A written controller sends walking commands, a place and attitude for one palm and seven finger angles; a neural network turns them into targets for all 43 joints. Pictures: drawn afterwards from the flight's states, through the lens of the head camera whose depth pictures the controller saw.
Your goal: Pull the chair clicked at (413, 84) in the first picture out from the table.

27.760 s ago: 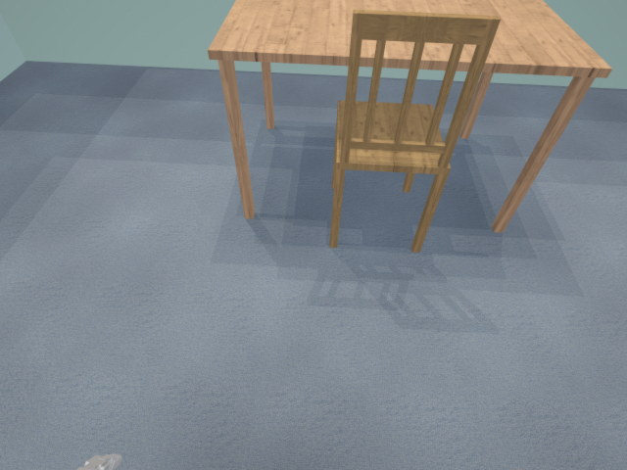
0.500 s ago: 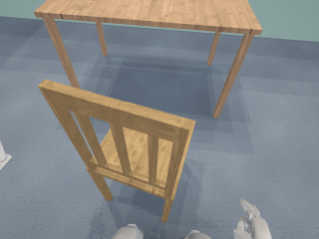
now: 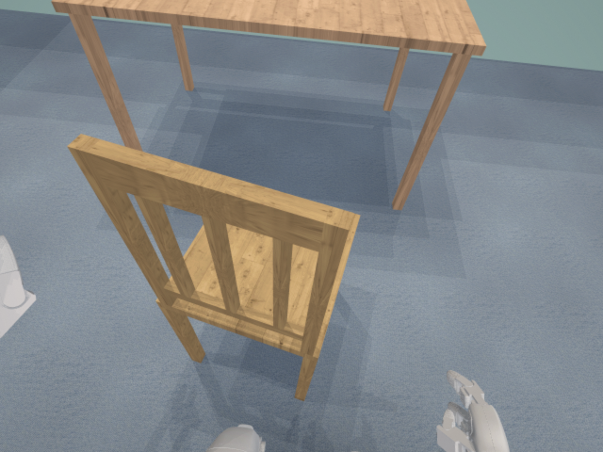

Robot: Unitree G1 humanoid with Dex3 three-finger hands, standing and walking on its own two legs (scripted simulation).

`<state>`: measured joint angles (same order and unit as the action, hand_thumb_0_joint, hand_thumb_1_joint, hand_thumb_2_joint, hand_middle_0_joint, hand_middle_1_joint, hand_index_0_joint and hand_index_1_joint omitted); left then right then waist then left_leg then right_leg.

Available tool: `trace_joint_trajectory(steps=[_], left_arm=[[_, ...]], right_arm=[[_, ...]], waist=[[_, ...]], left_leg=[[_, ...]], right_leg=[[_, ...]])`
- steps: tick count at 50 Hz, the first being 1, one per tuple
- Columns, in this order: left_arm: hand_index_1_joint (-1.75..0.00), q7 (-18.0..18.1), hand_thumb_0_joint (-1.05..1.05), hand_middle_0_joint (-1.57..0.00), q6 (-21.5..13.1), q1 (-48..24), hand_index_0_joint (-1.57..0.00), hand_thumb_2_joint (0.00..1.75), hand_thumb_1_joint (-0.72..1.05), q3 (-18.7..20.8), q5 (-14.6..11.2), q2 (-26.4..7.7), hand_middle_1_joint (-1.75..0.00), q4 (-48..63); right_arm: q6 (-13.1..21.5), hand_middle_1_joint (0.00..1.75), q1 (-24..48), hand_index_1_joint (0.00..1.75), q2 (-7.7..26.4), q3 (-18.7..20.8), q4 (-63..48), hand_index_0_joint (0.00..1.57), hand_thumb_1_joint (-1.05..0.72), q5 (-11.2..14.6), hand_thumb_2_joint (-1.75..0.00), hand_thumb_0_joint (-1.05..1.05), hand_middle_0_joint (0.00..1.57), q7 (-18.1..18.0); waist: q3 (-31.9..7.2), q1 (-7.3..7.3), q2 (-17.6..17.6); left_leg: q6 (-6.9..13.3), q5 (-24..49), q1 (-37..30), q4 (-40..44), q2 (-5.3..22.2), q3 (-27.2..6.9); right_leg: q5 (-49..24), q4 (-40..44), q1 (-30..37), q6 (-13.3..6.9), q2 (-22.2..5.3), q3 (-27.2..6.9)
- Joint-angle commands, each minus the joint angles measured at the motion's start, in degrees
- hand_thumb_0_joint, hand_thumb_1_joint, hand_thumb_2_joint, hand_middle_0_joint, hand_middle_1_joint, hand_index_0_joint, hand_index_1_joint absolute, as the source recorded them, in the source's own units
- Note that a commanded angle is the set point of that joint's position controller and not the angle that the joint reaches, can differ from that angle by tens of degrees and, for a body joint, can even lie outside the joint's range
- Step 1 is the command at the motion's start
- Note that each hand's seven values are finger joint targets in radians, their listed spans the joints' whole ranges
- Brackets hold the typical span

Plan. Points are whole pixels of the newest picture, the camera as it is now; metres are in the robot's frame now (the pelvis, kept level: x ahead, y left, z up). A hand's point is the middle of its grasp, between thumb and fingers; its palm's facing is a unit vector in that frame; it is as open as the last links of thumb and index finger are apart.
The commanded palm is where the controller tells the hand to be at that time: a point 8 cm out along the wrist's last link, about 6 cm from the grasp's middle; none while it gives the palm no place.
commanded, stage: step back with the hand held close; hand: left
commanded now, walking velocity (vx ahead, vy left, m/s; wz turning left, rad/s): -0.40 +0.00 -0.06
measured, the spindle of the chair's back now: (224, 269) +0.39 +0.16 -0.07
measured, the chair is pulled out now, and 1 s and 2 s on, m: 0.63 0.63 0.63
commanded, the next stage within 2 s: stop stepping back and stand still in 0.22 s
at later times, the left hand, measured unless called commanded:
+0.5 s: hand out of the picture +0.10 +0.22 +0.17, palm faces +0.31 -0.80 -0.51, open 7.4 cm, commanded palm +0.05 +0.26 +0.19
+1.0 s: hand out of the picture +0.06 +0.25 +0.17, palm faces +0.44 -0.80 -0.42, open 7.4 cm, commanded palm +0.01 +0.28 +0.19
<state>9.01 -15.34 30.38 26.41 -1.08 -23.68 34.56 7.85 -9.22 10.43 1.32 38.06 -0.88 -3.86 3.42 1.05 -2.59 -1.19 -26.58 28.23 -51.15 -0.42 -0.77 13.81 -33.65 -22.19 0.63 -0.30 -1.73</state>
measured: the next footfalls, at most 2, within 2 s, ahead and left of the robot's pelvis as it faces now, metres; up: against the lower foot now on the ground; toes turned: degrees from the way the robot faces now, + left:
left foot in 0.06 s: +0.04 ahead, +0.13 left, +0.00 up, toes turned +1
right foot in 0.36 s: -0.08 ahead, -0.15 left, +0.00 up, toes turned -4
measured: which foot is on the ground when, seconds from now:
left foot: up 0.00-0.04, down 0.06-0.40, up 0.42-0.58, down 0.60-1.00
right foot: down 0.00-0.08, up 0.10-0.34, down 0.36-1.00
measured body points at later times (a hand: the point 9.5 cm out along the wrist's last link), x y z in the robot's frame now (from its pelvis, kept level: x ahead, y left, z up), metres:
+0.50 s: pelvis -0.12 -0.02 +0.01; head -0.09 -0.02 +0.46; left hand +0.08 +0.26 +0.20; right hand +0.01 -0.27 -0.09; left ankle -0.08 +0.11 -0.69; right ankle -0.12 -0.15 -0.73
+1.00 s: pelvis -0.15 -0.01 +0.01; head -0.16 +0.01 +0.46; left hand +0.03 +0.29 +0.20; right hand -0.02 -0.24 -0.08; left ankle -0.12 +0.10 -0.73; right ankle -0.12 -0.14 -0.73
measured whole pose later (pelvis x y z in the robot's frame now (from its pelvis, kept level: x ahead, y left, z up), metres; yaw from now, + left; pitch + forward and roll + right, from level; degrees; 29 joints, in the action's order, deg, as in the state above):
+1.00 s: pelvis -0.15 -0.01 +0.01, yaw -4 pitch -2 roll -1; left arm 9.9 -11.5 29.8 23.9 -0.8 -21.3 26.7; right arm 8.0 -14.3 9.8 -1.1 37.7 0.2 -4.1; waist 0.1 0.6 -0.2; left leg 1.4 -15.4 15.4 -32.4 0.3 0.0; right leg 12.2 -28.6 -15.1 0.5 -0.3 0.5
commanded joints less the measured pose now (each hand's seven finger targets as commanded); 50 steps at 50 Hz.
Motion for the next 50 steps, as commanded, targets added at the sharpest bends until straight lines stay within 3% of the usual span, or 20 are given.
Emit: trace_joint_trajectory(steps=[1,2,3,4,5,8,10,16,18,19,20,21,22,24,27,30,33,37,40,50], left_arm=[[-0.3,1.9,0.0,-0.2,-2.4,4.1,-0.2,0.9,0.9,10.7,-0.1,-11.9,-0.3,7.5],[-0.3,1.8,0.0,-0.2,-3.1,4.0,-0.2,0.9,0.9,11.0,-0.3,-13.0,-0.3,9.1],[-0.3,1.1,0.0,-0.2,-3.7,4.1,-0.2,0.9,0.9,9.5,-0.4,-11.3,-0.3,11.9],[-0.3,0.6,0.0,-0.2,-4.0,5.5,-0.2,0.9,0.9,9.1,-1.2,-10.8,-0.3,11.6],[-0.3,0.5,0.0,-0.2,-4.4,4.9,-0.2,0.9,0.9,10.2,-1.5,-12.4,-0.3,14.7],[-0.3,1.0,0.0,-0.2,-3.8,3.1,-0.2,0.9,0.9,7.9,-2.0,-10.7,-0.3,18.4],[-0.3,0.7,0.0,-0.2,-3.7,5.0,-0.2,0.9,0.9,8.2,-1.9,-10.2,-0.3,17.0],[-0.3,-0.2,0.0,-0.2,-2.1,4.8,-0.2,0.9,0.9,9.1,-2.4,-11.0,-0.3,7.9],[-0.3,-0.3,0.0,-0.2,-1.1,6.3,-0.2,0.9,0.9,9.5,-2.5,-11.5,-0.3,5.5],[-0.3,0.0,0.0,-0.2,-0.9,4.9,-0.2,0.9,0.9,10.0,-2.4,-13.0,-0.3,5.6],[-0.3,0.0,0.0,-0.2,0.4,5.2,-0.2,0.9,0.9,7.9,-2.6,-12.5,-0.3,4.7],[-0.3,0.7,0.0,-0.2,1.6,3.6,-0.2,0.9,0.9,7.1,-3.0,-12.2,-0.3,5.5],[-0.3,1.6,0.0,-0.2,2.2,2.6,-0.2,0.9,0.9,8.2,-2.6,-12.9,-0.3,5.6],[-0.3,2.2,0.0,-0.2,1.7,-0.2,-0.2,0.9,0.9,7.7,-2.0,-13.1,-0.3,5.9],[-0.3,2.4,0.0,-0.2,0.5,-0.3,-0.2,0.9,0.9,6.9,-1.1,-13.3,-0.3,5.4],[-0.3,1.8,0.0,-0.2,-0.8,1.2,-0.2,0.9,0.9,5.9,-0.6,-11.7,-0.3,7.0],[-0.3,1.4,0.0,-0.2,-1.0,2.4,-0.2,0.9,0.9,6.8,0.6,-11.2,-0.3,5.9],[-0.3,1.4,0.0,-0.2,-1.0,0.5,-0.2,0.9,0.9,6.0,0.1,-10.4,-0.3,2.5],[-0.3,1.5,0.0,-0.2,-0.8,-1.7,-0.2,0.9,0.9,4.8,0.2,-9.2,-0.3,2.6],[-0.3,1.7,0.0,-0.2,0.7,-5.8,-0.2,0.9,0.9,3.6,0.4,-8.5,-0.3,3.1]], right_arm=[[0.9,0.3,3.0,0.3,5.2,1.7,-9.2,0.2,-0.9,0.5,-0.9,0.0,0.2,-1.4],[0.8,0.3,3.7,0.3,6.7,3.2,-9.5,0.2,-0.9,0.9,-0.9,0.0,0.2,-1.5],[1.4,0.3,2.7,0.3,6.6,3.5,-10.6,0.2,-0.9,0.8,-0.9,0.0,0.2,-0.9],[2.4,0.3,2.2,0.3,7.0,4.3,-10.7,0.2,-0.9,0.8,-0.9,0.0,0.2,-0.2],[3.6,0.3,2.7,0.3,6.8,3.9,-10.6,0.2,-0.9,-0.6,-0.9,0.0,0.2,-0.3],[4.7,0.3,1.6,0.3,7.7,4.2,-8.7,0.2,-0.9,0.2,-0.9,0.0,0.2,0.4],[4.9,0.3,1.0,0.3,7.9,4.2,-8.4,0.2,-0.9,0.6,-0.9,0.0,0.2,1.2],[4.5,0.3,2.3,0.3,8.4,3.0,-8.2,0.2,-0.9,0.3,-0.9,0.0,0.2,0.3],[3.5,0.3,1.3,0.3,8.2,2.2,-9.4,0.2,-0.9,1.5,-0.9,0.0,0.2,0.5],[3.0,0.3,0.9,0.3,7.8,1.8,-9.8,0.2,-0.9,1.7,-0.9,0.0,0.2,0.5],[1.9,0.3,-0.9,0.3,7.4,2.9,-11.1,0.2,-0.9,2.3,-0.9,0.0,0.2,0.6],[1.5,0.3,-0.1,0.3,7.9,2.9,-11.2,0.2,-0.9,2.7,-0.9,0.0,0.2,0.4],[0.9,0.3,0.5,0.3,7.6,2.0,-10.3,0.2,-0.9,2.0,-0.9,0.0,0.2,0.5],[0.9,0.3,2.4,0.3,6.4,0.5,-10.5,0.2,-0.9,1.4,-0.9,0.0,0.2,-0.1],[2.4,0.3,2.6,0.3,7.5,1.3,-9.9,0.2,-0.9,1.2,-0.9,0.0,0.2,-1.1],[3.5,0.3,1.5,0.3,9.3,2.6,-10.6,0.2,-0.9,1.6,-0.9,0.0,0.2,-0.5],[3.1,0.3,1.6,0.3,8.4,1.9,-10.8,0.2,-0.9,2.1,-0.9,0.0,0.2,-0.2],[3.6,0.3,0.2,0.3,8.6,2.5,-10.1,0.2,-0.9,2.4,-0.9,0.0,0.2,-0.4],[3.5,0.3,0.1,0.3,8.8,2.4,-9.9,0.2,-0.9,1.6,-0.9,0.0,0.2,-0.6],[3.6,0.3,1.6,0.3,7.3,0.9,-9.4,0.2,-0.9,1.5,-0.9,0.0,0.2,-0.8]], waist=[[-12.9,-1.85,-2.3],[-13.0,-1.57,4.8],[-16.0,-1.08,12.8],[-16.5,-0.7,13.9],[-16.3,-1.27,19.9],[-13.8,-1.39,15.1],[-13.6,-0.96,17.0],[-9.4,-0.55,14.2],[-10.2,-0.53,9.8],[-9.7,-1.08,4.7],[-11.2,-1.66,-13.3],[-9.8,-1.07,-14.6],[-10.6,-1.73,-9.0],[-9.1,-2.48,-5.3],[-5.4,-1.82,-4.1],[-5.0,-0.85,3.6],[-3.3,-1.22,17.0],[-2.1,-1.46,7.3],[-1.9,-1.79,5.2],[-2.2,-1.45,7.5]], left_leg=[[0.5,15.7,-9.4,29.7,2.2,1.4],[2.6,33.8,-14.6,32.4,8.9,-3.2],[5.5,53.3,-21.4,29.8,16.6,-7.0],[7.8,63.1,-24.9,27.9,20.7,-7.2],[10.1,60.3,-18.9,28.2,23.1,-10.8],[9.4,62.0,-23.0,25.2,20.0,-6.2],[7.4,60.2,-24.2,25.1,18.5,-4.6],[5.8,26.0,-10.0,25.8,17.3,-6.6],[3.5,9.8,-8.1,22.9,12.5,-2.3],[1.9,2.0,-7.6,17.9,8.9,1.5],[-0.8,-1.1,-8.0,5.4,1.9,4.0],[-0.5,1.4,-8.3,-4.6,0.6,1.2],[-0.1,1.6,-8.0,-7.0,1.0,0.1],[1.3,0.3,-7.4,4.4,2.0,-0.1],[2.7,4.5,-13.3,25.8,0.6,2.3],[4.5,12.0,-12.4,33.3,5.7,-3.0],[6.0,-6.8,-1.7,37.9,8.1,-6.6],[5.8,-9.3,1.5,33.9,7.0,-6.0],[5.3,-10.1,-2.0,29.8,4.8,-4.2],[5.5,-8.7,-2.9,33.5,7.4,-6.9]], right_leg=[[-41.3,-1.4,14.3,-4.6,-9.9,-6.3],[-31.8,-6.7,11.3,-1.6,-5.9,-3.7],[-7.6,-12.9,3.1,0.0,-2.4,-1.0],[10.1,-19.4,-2.3,-0.3,-0.5,-0.7],[16.2,-26.3,-2.2,0.1,-0.4,-1.5],[13.5,-20.7,-4.4,-0.1,0.0,0.1],[10.3,-13.0,-2.3,-1.0,-0.4,3.0],[0.7,6.7,10.5,0.1,-1.4,5.0],[-2.6,13.0,13.9,0.5,-2.8,5.6],[-3.8,15.4,11.9,-1.1,-6.3,2.3],[3.7,18.5,5.0,-6.3,-13.8,-13.5],[5.8,21.5,0.8,-10.0,-19.9,-19.0],[3.3,20.6,1.7,-11.6,-21.1,-18.1],[2.1,16.9,6.5,-7.9,-17.6,-9.8],[6.3,15.9,7.8,-4.4,-13.2,-6.5],[0.8,10.8,12.9,-1.8,-6.7,-3.2],[8.3,6.2,15.7,-0.5,-3.3,1.9],[7.8,8.6,16.4,-0.7,-2.5,1.7],[15.5,12.6,10.4,-2.3,-3.3,-3.0],[5.9,9.6,12.7,-1.7,-1.2,-2.0]])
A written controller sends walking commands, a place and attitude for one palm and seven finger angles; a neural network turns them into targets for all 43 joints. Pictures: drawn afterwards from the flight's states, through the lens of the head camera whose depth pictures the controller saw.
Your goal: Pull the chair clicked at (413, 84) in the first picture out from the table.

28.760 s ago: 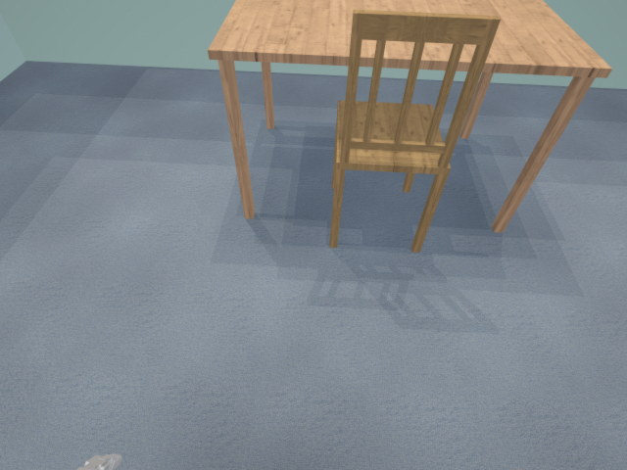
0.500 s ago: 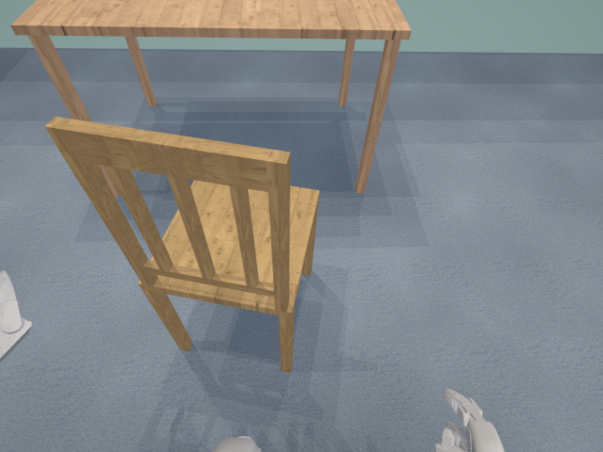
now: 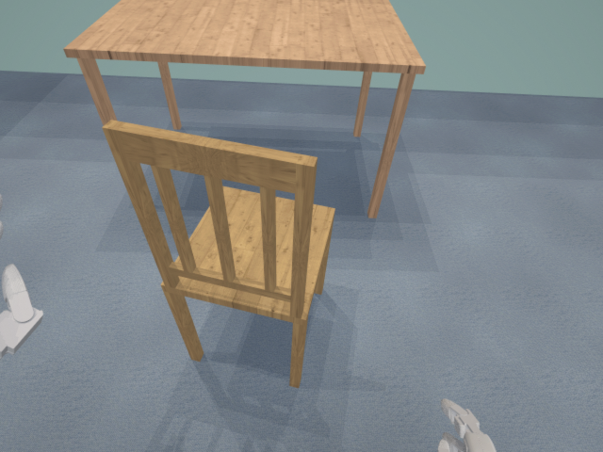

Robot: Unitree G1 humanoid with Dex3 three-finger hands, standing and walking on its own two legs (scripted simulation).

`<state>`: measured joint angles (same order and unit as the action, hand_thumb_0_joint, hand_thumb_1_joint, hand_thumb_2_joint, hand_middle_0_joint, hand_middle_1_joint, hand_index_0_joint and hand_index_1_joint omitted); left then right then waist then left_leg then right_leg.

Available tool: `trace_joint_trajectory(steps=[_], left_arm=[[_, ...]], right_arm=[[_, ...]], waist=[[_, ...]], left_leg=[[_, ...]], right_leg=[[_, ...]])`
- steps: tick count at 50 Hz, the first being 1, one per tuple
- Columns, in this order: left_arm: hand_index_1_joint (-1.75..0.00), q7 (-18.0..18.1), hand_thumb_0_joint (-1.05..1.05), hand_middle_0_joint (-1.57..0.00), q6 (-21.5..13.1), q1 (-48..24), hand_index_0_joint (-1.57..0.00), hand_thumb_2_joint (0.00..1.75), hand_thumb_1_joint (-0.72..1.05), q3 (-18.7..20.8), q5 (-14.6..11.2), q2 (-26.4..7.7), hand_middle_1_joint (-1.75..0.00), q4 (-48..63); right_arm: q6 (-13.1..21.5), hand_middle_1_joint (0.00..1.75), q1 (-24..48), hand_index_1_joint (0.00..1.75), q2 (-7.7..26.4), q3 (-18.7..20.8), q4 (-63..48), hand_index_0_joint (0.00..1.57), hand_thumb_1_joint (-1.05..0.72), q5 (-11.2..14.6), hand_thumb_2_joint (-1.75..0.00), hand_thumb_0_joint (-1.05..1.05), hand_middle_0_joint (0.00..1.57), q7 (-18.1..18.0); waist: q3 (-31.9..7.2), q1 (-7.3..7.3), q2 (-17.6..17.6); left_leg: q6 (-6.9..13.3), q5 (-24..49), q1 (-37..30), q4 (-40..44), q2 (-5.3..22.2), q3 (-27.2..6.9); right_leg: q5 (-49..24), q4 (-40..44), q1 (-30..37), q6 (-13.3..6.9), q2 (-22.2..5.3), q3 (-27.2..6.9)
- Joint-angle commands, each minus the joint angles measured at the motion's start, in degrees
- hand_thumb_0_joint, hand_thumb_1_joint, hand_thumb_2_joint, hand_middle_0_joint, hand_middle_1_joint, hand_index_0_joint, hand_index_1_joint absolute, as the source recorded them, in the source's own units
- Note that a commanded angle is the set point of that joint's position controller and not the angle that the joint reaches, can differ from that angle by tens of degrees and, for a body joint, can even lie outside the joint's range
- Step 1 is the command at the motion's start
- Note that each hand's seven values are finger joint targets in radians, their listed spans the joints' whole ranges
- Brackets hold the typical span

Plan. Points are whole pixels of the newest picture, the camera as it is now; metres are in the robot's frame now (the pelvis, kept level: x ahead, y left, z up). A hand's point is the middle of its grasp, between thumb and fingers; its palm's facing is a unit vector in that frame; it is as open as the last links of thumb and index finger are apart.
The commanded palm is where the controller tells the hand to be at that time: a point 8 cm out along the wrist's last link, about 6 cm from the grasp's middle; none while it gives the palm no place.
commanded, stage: stop stepping back and stand still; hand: left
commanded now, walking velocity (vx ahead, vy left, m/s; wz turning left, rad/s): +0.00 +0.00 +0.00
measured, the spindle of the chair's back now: (222, 233) +0.53 +0.20 -0.08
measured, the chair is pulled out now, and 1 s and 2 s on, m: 0.63 0.63 0.63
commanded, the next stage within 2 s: let the arm hang, fingers relaxed in 0.54 s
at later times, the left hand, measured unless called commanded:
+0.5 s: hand (74, 274) +0.25 +0.26 +0.16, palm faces +0.37 -0.79 -0.48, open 7.4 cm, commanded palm +0.18 +0.30 +0.18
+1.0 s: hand out of the picture +0.05 +0.18 -0.17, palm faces +0.07 -0.98 -0.18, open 6.8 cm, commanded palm none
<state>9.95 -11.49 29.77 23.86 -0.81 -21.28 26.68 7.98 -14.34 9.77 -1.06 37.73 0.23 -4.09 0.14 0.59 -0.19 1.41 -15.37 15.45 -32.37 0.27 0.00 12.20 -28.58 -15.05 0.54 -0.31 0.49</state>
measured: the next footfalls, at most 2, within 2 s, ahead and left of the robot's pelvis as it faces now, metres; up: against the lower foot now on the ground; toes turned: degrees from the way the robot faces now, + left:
none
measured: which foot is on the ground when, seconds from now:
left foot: down 0.00-1.00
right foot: down 0.00-1.00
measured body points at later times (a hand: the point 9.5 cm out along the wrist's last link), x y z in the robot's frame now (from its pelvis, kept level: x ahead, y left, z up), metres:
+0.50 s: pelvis +0.04 +0.00 +0.01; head +0.07 +0.02 +0.46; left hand +0.22 +0.30 +0.19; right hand +0.21 -0.24 -0.06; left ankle +0.02 +0.11 -0.73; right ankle +0.04 -0.14 -0.73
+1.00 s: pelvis +0.02 +0.00 +0.00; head +0.04 +0.02 +0.45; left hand +0.05 +0.23 -0.16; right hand +0.04 -0.24 -0.13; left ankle +0.02 +0.11 -0.73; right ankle +0.04 -0.13 -0.73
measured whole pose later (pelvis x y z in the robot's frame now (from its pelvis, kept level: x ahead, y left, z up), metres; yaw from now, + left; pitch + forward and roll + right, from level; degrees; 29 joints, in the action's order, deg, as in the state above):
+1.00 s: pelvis +0.02 +0.00 +0.00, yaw +1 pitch -1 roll -1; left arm 2.5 1.9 17.1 2.0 0.9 -10.6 -51.0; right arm -0.7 -17.2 9.5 -0.1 54.9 -1.6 -0.9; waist 3.9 0.2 -3.0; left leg 1.0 -14.6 13.7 -28.9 -0.6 -0.8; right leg 12.4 -26.7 -13.6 0.9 -1.2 1.4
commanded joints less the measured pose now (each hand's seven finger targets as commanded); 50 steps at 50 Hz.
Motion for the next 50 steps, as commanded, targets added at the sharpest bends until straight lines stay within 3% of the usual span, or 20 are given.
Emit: trace_joint_trajectory(steps=[1,3,5,7,11,16,24,27,31,32,33,34,36,37,39,41,43,46,47,50], left_arm=[[-0.3,0.8,0.0,-0.2,-3.1,-5.1,-0.2,0.9,0.9,6.2,0.1,-11.0,-0.3,10.6],[-0.3,0.5,0.0,-0.2,-3.3,-5.9,-0.2,0.9,0.9,5.6,-0.1,-10.9,-0.3,11.2],[-0.3,0.5,0.0,-0.2,-3.4,-6.0,-0.2,0.9,0.9,5.4,-0.4,-10.7,-0.3,11.5],[-0.3,0.5,0.0,-0.2,-3.6,-4.6,-0.2,0.9,0.9,6.4,-0.6,-11.8,-0.3,11.9],[-0.3,0.5,0.0,-0.2,-3.7,-0.9,-0.2,0.9,0.9,6.9,-1.1,-11.6,-0.3,13.6],[-0.3,0.6,0.0,-0.2,-4.0,3.3,-0.2,0.9,0.9,8.1,-1.8,-12.4,-0.3,15.1],[-0.3,0.5,0.0,-0.2,-4.0,4.9,-0.2,0.9,0.9,7.9,-2.3,-12.1,-0.3,14.6],[-0.3,0.4,0.0,-0.2,-3.9,4.2,-0.2,0.9,0.9,8.4,-2.4,-13.1,-0.3,14.3],[-0.3,0.5,0.0,-0.2,-3.6,3.0,-0.2,0.9,0.9,7.0,-2.3,-11.5,-0.3,12.9],[-0.3,-6.9,0.0,-0.2,3.6,-2.3,-0.2,0.9,0.9,-20.6,1.9,0.8,-0.3,-30.7],[-0.3,-8.5,0.0,-0.2,9.6,-2.6,-0.2,0.9,0.9,-17.6,2.9,3.1,-0.3,-33.6],[-0.3,-8.6,0.0,-0.2,11.1,-3.7,-0.2,0.9,0.9,-18.5,2.8,4.8,-0.3,-35.6],[-0.3,-8.7,0.0,-0.2,11.4,-7.1,-0.2,0.9,0.9,-19.3,2.8,4.5,-0.3,-41.9],[-0.3,-8.6,0.0,-0.2,11.3,-8.5,-0.2,0.9,0.9,-19.6,3.1,4.2,-0.3,-45.4],[-0.3,-8.3,0.0,-0.2,11.6,-11.0,-0.2,0.9,0.9,-19.9,3.1,2.5,-0.3,-52.3],[-0.3,-8.2,0.0,-0.2,11.8,-12.3,-0.2,0.9,0.9,-20.7,2.8,2.2,-0.3,-59.4],[-0.3,-8.1,0.0,-0.2,11.9,-11.8,-0.2,0.9,0.9,-21.5,2.5,2.1,-0.3,-66.0],[-0.3,-7.9,0.0,-0.2,11.4,-9.4,-0.2,0.9,0.9,-21.5,2.2,4.1,-0.3,-73.4],[-0.3,-7.8,0.0,-0.2,11.5,-9.2,-0.2,0.9,0.9,-21.0,2.4,5.7,-0.3,-74.2],[-0.3,-8.0,0.0,-0.2,11.3,-9.4,-0.2,0.9,0.9,-21.8,2.0,5.3,-0.3,-77.9]], right_arm=[[3.5,0.3,6.7,0.3,7.9,3.2,-8.9,0.2,-0.9,0.4,-0.9,0.0,0.2,-0.5],[3.5,0.3,6.4,0.3,8.0,3.3,-8.8,0.2,-0.9,0.3,-0.9,0.0,0.2,-0.3],[3.6,0.3,6.8,0.3,8.1,3.3,-8.7,0.2,-0.9,0.2,-0.9,0.0,0.2,0.0],[3.4,0.3,7.0,0.3,7.9,3.4,-8.6,0.2,-0.9,0.4,-0.9,0.0,0.2,0.1],[2.5,0.3,7.5,0.3,7.8,3.7,-9.7,0.2,-0.9,0.5,-0.9,0.0,0.2,0.2],[1.2,0.3,7.3,0.3,7.8,3.9,-10.8,0.2,-0.9,0.9,-0.9,0.0,0.2,0.1],[0.4,0.3,7.1,0.3,8.0,4.2,-11.3,0.2,-0.9,1.1,-0.9,0.0,0.2,-0.2],[0.4,0.3,6.9,0.3,8.0,4.3,-11.0,0.2,-0.9,1.3,-0.9,0.0,0.2,-0.3],[0.4,0.3,7.2,0.3,8.2,4.2,-11.3,0.2,-0.9,1.1,-0.9,0.0,0.2,-0.3],[4.4,0.3,8.6,0.3,11.5,5.7,0.2,0.2,-0.9,2.2,-0.9,0.0,0.2,5.0],[0.0,0.3,2.7,0.3,10.8,5.8,2.9,0.2,-0.9,0.2,-0.9,0.0,0.2,5.3],[-1.9,0.3,1.6,0.3,8.5,5.0,2.8,0.2,-0.9,-0.3,-0.9,0.0,0.2,5.0],[-4.1,0.3,2.8,0.3,8.1,3.6,2.2,0.2,-0.9,-1.4,-0.9,0.0,0.2,4.8],[-4.9,0.3,2.4,0.3,7.2,3.4,2.6,0.2,-0.9,-1.8,-0.9,0.0,0.2,4.8],[-6.3,0.3,1.5,0.3,8.1,3.2,3.7,0.2,-0.9,-1.9,-0.9,0.0,0.2,4.6],[-6.7,0.3,1.4,0.3,8.2,2.7,6.2,0.2,-0.9,-1.9,-0.9,0.0,0.2,4.4],[-6.7,0.3,1.0,0.3,7.9,2.1,8.9,0.2,-0.9,-1.7,-0.9,0.0,0.2,4.1],[-6.5,0.3,-1.4,0.3,5.9,1.8,12.7,0.2,-0.9,-1.5,-0.9,0.0,0.2,3.4],[-6.8,0.3,-2.8,0.3,4.6,2.2,13.2,0.2,-0.9,-1.7,-0.9,0.0,0.2,3.1],[-7.0,0.3,-4.9,0.3,4.8,2.4,15.3,0.2,-0.9,-1.5,-0.9,0.0,0.2,3.1]], waist=[[1.2,-0.94,3.6],[1.2,-1.21,0.9],[-0.7,-1.12,1.8],[-2.8,-0.86,3.8],[-6.7,-0.72,3.7],[-8.1,-0.89,4.9],[-7.7,-1.16,5.6],[-6.9,-0.95,5.5],[-5.9,-1.08,3.5],[1.0,-4.51,0.2],[-3.3,-3.01,0.7],[-4.5,-2.35,0.0],[-2.1,-1.18,-3.3],[-1.7,-0.95,-8.0],[-1.6,-1.2,-10.2],[-1.3,-1.02,-5.4],[-0.5,-0.35,2.6],[-1.6,-0.16,8.6],[-0.3,-0.15,9.5],[-0.2,-0.37,8.1]], left_leg=[[2.6,-18.3,9.4,13.6,6.1,-6.8],[1.7,-11.5,7.2,11.3,4.8,-5.3],[1.2,-5.6,3.4,10.4,4.4,-4.3],[1.0,1.1,1.6,11.0,5.0,-4.4],[0.4,12.5,-2.8,9.7,5.6,-3.7],[-0.4,22.3,-5.2,9.2,6.1,-3.1],[-0.9,23.7,-5.9,9.1,6.0,-2.4],[-0.6,20.8,-4.7,9.9,6.3,-2.4],[-0.5,15.5,-3.8,10.9,5.8,-3.0],[-1.1,23.7,-4.6,2.7,5.2,-2.1],[-1.1,25.0,-3.1,3.5,5.6,-2.5],[-0.1,19.8,-2.2,4.3,6.0,-3.8],[1.8,10.7,3.3,6.5,5.8,-6.7],[1.6,9.3,2.7,6.0,4.6,-5.9],[1.2,8.0,0.8,5.8,2.9,-5.6],[1.1,9.0,-0.9,7.9,3.2,-5.9],[1.2,8.8,-0.2,9.9,3.8,-6.0],[1.0,7.7,-1.8,10.5,3.7,-5.2],[1.4,6.1,-1.1,11.2,4.0,-5.3],[1.3,2.6,-0.8,11.8,4.2,-5.9]], right_leg=[[7.0,5.9,5.4,-1.7,-1.7,-5.1],[3.5,8.1,4.9,-2.2,-2.8,-7.0],[-0.5,8.3,5.0,-2.3,-3.5,-7.5],[-7.4,7.2,8.0,-2.0,-3.6,-6.0],[-16.7,5.4,11.4,-1.8,-3.8,-4.9],[-22.5,4.0,13.1,-1.5,-3.8,-3.1],[-23.1,4.2,12.9,-1.3,-3.9,-2.7],[-20.8,5.1,12.9,-0.9,-3.9,-2.2],[-18.0,6.2,12.2,-1.0,-3.8,-3.6],[-20.4,0.3,0.0,-1.7,-5.2,1.6],[-16.7,0.9,0.2,-1.2,-6.1,-1.5],[-10.1,0.2,-0.5,-1.4,-5.3,-1.0],[-3.7,0.2,1.0,-1.2,-4.7,-1.7],[-4.5,1.6,1.8,-1.8,-5.1,-3.0],[-4.2,3.0,1.7,-2.8,-6.3,-5.2],[-3.4,3.4,2.0,-2.3,-5.5,-5.1],[-3.1,3.7,3.9,-1.8,-4.6,-4.4],[-4.0,5.1,5.4,-2.5,-4.6,-4.1],[-3.7,6.0,5.8,-2.6,-3.9,-3.0],[-2.1,6.6,5.6,-2.9,-4.4,-3.2]])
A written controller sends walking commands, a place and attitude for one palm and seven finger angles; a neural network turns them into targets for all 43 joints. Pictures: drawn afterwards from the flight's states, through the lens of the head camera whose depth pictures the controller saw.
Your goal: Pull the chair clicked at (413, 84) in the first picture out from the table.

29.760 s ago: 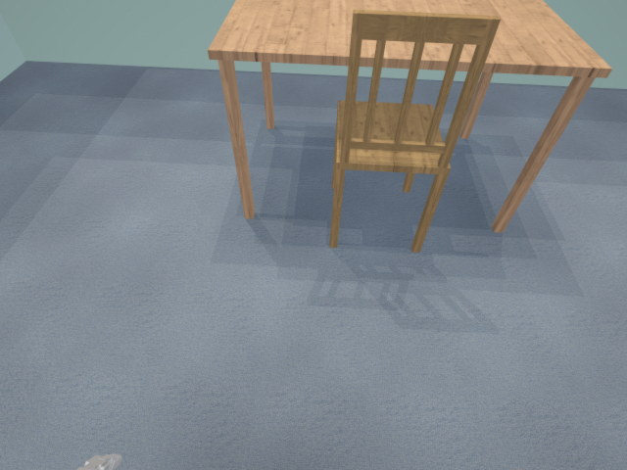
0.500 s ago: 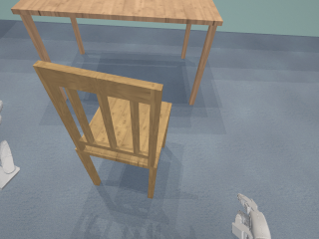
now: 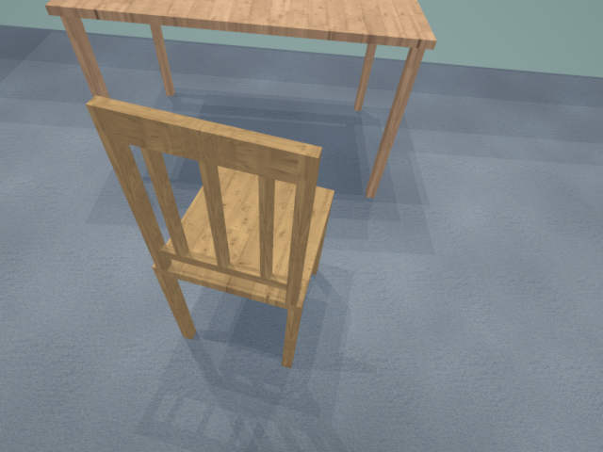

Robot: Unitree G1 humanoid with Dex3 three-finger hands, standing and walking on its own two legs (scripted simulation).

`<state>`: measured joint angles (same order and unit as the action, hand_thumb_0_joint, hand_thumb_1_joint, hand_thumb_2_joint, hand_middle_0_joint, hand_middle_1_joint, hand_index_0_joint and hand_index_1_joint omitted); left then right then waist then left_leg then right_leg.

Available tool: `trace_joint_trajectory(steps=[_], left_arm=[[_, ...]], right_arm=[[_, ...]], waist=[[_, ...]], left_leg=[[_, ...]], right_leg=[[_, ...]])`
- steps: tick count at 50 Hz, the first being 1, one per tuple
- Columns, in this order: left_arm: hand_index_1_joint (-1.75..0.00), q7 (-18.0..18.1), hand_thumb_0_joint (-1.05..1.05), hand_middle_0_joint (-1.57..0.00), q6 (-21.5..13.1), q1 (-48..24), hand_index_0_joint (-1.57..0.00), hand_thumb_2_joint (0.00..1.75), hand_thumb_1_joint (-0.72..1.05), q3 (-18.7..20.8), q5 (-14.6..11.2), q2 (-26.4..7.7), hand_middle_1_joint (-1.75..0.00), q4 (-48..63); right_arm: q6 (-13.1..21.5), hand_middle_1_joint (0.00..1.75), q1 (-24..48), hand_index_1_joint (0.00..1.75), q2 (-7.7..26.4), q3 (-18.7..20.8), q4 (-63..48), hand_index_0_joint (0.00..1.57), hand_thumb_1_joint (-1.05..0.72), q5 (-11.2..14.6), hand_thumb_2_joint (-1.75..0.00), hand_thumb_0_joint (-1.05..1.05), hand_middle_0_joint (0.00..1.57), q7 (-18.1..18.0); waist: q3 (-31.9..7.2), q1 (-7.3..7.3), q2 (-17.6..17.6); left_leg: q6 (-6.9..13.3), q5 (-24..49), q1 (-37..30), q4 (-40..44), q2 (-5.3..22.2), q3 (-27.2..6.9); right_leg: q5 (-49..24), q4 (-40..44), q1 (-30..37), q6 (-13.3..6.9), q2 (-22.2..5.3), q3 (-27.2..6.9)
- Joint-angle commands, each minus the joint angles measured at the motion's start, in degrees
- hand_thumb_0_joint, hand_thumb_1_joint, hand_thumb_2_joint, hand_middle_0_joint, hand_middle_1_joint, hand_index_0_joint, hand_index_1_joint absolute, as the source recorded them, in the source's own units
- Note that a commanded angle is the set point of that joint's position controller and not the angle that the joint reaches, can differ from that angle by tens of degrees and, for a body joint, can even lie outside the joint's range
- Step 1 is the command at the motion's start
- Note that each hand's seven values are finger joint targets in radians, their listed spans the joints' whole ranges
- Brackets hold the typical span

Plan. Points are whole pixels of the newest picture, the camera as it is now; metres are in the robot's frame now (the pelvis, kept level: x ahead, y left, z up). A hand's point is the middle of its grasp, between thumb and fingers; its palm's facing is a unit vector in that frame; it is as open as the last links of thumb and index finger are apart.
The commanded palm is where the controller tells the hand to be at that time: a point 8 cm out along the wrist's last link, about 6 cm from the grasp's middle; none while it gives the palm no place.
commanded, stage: let the arm hang, fingers relaxed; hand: left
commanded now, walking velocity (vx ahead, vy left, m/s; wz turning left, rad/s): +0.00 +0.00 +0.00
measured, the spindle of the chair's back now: (217, 219) +0.52 +0.19 -0.08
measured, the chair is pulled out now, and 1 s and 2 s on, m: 0.63 0.63 0.63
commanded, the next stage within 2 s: look to check the result in 0.74 s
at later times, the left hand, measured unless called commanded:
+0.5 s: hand out of the picture -0.02 +0.15 -0.17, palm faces +0.03 -0.98 -0.17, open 7.4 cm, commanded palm none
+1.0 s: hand out of the picture -0.01 +0.15 -0.17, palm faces +0.02 -0.98 -0.18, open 7.4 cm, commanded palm none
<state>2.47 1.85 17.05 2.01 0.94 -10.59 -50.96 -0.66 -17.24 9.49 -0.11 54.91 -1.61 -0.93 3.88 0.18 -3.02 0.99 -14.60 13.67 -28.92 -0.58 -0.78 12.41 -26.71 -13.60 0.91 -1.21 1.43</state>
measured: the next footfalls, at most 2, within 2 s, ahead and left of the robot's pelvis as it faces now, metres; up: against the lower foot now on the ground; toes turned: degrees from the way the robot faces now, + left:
none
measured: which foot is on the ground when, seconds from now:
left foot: down 0.00-1.00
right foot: down 0.00-1.00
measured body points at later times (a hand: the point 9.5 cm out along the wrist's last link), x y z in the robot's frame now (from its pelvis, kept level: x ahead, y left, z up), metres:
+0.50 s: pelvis -0.01 -0.01 +0.00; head +0.01 -0.01 +0.45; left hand -0.02 +0.20 -0.16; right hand -0.03 -0.20 -0.16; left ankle +0.01 +0.11 -0.74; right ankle +0.02 -0.13 -0.74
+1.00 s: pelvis +0.00 -0.01 +0.00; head +0.02 -0.01 +0.45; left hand -0.01 +0.20 -0.16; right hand -0.03 -0.22 -0.16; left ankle +0.01 +0.11 -0.74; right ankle +0.02 -0.13 -0.74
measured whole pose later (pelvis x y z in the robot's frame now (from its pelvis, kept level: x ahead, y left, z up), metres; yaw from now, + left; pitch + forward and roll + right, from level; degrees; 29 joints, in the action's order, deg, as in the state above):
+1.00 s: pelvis +0.00 -0.01 +0.00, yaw -1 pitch -1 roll +0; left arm 2.6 0.0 17.8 0.4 0.7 -7.0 -61.3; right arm 0.4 -19.2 6.2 -0.1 62.6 -1.2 -1.8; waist 3.6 -0.1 -0.2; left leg -0.1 -13.3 12.0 -26.1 0.2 0.1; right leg 11.9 -26.2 -13.5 -0.2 -0.4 0.6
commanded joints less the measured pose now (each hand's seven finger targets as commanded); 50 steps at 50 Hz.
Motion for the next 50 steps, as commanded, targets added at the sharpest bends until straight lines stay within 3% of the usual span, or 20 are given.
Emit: trace_joint_trajectory(steps=[1,2,6,7,16,17,26,28,33,36,37,41,42,44,50], left_arm=[[-0.3,-0.6,0.0,-0.2,-2.0,3.2,-0.2,0.9,0.9,-0.2,0.1,-5.5,-0.3,-1.3],[-0.3,-0.7,0.0,-0.2,-2.0,3.0,-0.2,0.9,0.9,-0.4,0.1,-5.2,-0.3,-2.3],[-0.3,-0.7,0.0,-0.2,-2.1,4.2,-0.2,0.9,0.9,-1.1,-0.1,-5.1,-0.3,-5.7],[-0.3,-0.7,0.0,-0.2,-2.0,4.2,-0.2,0.9,0.9,-1.2,-0.2,-4.7,-0.3,-6.3],[-0.3,-0.2,0.0,-0.2,-2.2,6.7,-0.2,0.9,0.9,-1.5,-0.1,-3.1,-0.3,-9.2],[-0.3,-0.1,0.0,-0.2,-2.2,6.7,-0.2,0.9,0.9,-1.5,-0.1,-2.8,-0.3,-9.3],[-0.3,0.3,0.0,-0.2,-2.7,7.0,-0.2,0.9,0.9,-1.2,-0.1,-1.2,-0.3,-9.2],[-0.3,0.3,0.0,-0.2,-2.6,6.7,-0.2,0.9,0.9,-1.2,-0.1,-1.1,-0.3,-9.4],[-0.3,0.2,0.0,-0.2,-2.7,6.7,-0.2,0.9,0.9,-1.1,0.0,-1.2,-0.3,-9.2],[-0.3,0.2,0.0,-0.2,-2.8,6.4,-0.2,0.9,0.9,-0.9,-0.1,-1.4,-0.3,-8.9],[-0.3,0.2,0.0,-0.2,-2.8,6.4,-0.2,0.9,0.9,-0.9,-0.1,-1.2,-0.3,-8.9],[-0.3,0.2,0.0,-0.2,-2.9,6.1,-0.2,0.9,0.9,-0.9,-0.2,-1.3,-0.3,-8.9],[-0.3,0.1,0.0,-0.2,-2.8,5.9,-0.2,0.9,0.9,-0.9,-0.2,-1.0,-0.3,-9.0],[-0.3,0.2,0.0,-0.2,-2.8,6.0,-0.2,0.9,0.9,-0.9,-0.2,-1.2,-0.3,-9.0],[-0.3,0.2,0.0,-0.2,-2.8,5.8,-0.2,0.9,0.9,-0.9,-0.2,-1.2,-0.3,-9.1]], right_arm=[[1.6,0.3,-2.9,0.3,5.1,1.5,-1.2,0.2,-0.9,0.4,-0.9,0.0,0.2,-0.1],[1.4,0.3,-3.5,0.3,4.9,1.5,-0.5,0.2,-0.9,0.5,-0.9,0.0,0.2,-0.2],[1.4,0.3,-5.9,0.3,5.2,1.4,1.8,0.2,-0.9,0.6,-0.9,0.0,0.2,-0.2],[1.2,0.3,-6.3,0.3,5.0,1.3,2.2,0.2,-0.9,0.6,-0.9,0.0,0.2,-0.3],[1.4,0.3,-8.4,0.3,3.5,1.1,4.8,0.2,-0.9,0.6,-0.9,0.0,0.2,-0.4],[1.3,0.3,-8.4,0.3,3.1,1.1,5.0,0.2,-0.9,0.7,-0.9,0.0,0.2,-0.4],[1.8,0.3,-8.1,0.3,1.1,1.0,6.1,0.2,-0.9,0.7,-0.9,0.0,0.2,-0.7],[1.6,0.3,-7.9,0.3,0.9,0.9,6.3,0.2,-0.9,0.7,-0.9,0.0,0.2,-0.7],[1.4,0.3,-7.9,0.3,0.7,1.1,6.3,0.2,-0.9,0.6,-0.9,0.0,0.2,-0.7],[1.6,0.3,-8.5,0.3,0.8,1.1,6.5,0.2,-0.9,0.6,-0.9,0.0,0.2,-0.7],[1.5,0.3,-7.9,0.3,0.5,1.1,6.5,0.2,-0.9,0.7,-0.9,0.0,0.2,-0.7],[1.8,0.3,-8.1,0.3,0.8,1.1,6.7,0.2,-0.9,0.7,-0.9,0.0,0.2,-0.8],[1.7,0.3,-7.6,0.3,0.6,1.0,6.8,0.2,-0.9,0.8,-0.9,0.0,0.2,-0.9],[1.8,0.3,-7.7,0.3,0.9,1.0,6.9,0.2,-0.9,0.7,-0.9,0.0,0.2,-0.9],[1.8,0.3,-7.8,0.3,0.8,1.0,7.0,0.2,-0.9,0.8,-0.9,0.0,0.2,-0.9]], waist=[[-3.5,-0.15,9.2],[-1.6,-0.05,6.7],[-0.7,-0.27,4.5],[1.0,-0.31,4.6],[1.1,-0.35,2.0],[2.4,-0.27,2.6],[1.2,-0.43,2.2],[3.5,-0.42,3.4],[2.8,-0.64,3.0],[0.5,-0.76,2.4],[1.9,-0.48,2.1],[-0.1,-0.67,3.7],[1.8,-0.46,3.6],[0.8,-0.51,4.4],[0.3,-0.48,2.5]], left_leg=[[1.8,0.6,1.1,8.8,5.2,-5.3],[2.1,-0.5,1.7,9.2,5.4,-5.5],[2.0,-2.1,1.5,9.6,5.3,-5.5],[2.1,-3.8,2.3,10.0,5.4,-5.4],[2.1,-4.3,2.3,9.9,5.2,-5.1],[2.4,-4.6,2.7,10.0,5.1,-4.9],[1.8,1.7,0.7,8.2,4.8,-3.7],[1.7,0.0,1.9,8.8,4.9,-3.7],[1.5,-0.6,1.2,8.0,4.5,-2.9],[1.4,0.6,0.2,7.6,4.6,-3.0],[1.6,0.5,0.5,7.7,4.6,-2.8],[1.3,2.8,-0.5,7.7,5.0,-2.9],[1.4,2.4,0.0,8.1,5.2,-2.9],[1.3,3.3,-0.2,8.2,5.3,-3.1],[1.3,3.2,-0.4,8.3,5.1,-3.1]], right_leg=[[-1.4,4.9,3.8,-3.3,-3.6,-4.0],[-0.8,5.7,3.3,-3.4,-3.3,-3.8],[1.1,6.1,1.9,-3.6,-4.0,-4.6],[2.4,6.4,1.1,-3.6,-3.7,-4.3],[3.1,5.7,-0.6,-3.6,-3.9,-5.0],[3.5,6.1,-1.1,-3.7,-3.7,-5.0],[-0.6,5.3,-1.3,-3.8,-4.1,-5.5],[0.9,5.7,-2.1,-3.9,-3.8,-5.8],[2.1,6.7,-2.2,-4.0,-3.9,-6.3],[1.6,6.5,-1.3,-4.0,-4.1,-6.4],[1.5,7.0,-1.6,-4.1,-4.0,-5.9],[-1.1,6.0,-0.4,-4.1,-4.0,-6.1],[-1.2,6.3,-0.9,-4.1,-3.8,-5.5],[-2.0,5.9,-0.2,-4.0,-3.9,-5.9],[-1.9,6.0,0.5,-3.9,-4.1,-5.7]])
